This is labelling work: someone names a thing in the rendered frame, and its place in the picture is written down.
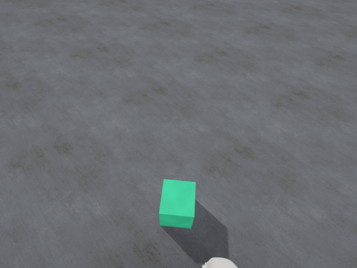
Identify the carton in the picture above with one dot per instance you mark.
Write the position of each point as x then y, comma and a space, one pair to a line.
177, 207

